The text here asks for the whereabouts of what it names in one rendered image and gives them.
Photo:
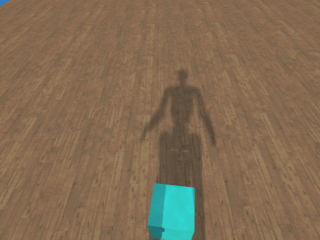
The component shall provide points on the carton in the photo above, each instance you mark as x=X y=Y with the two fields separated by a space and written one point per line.
x=172 y=212

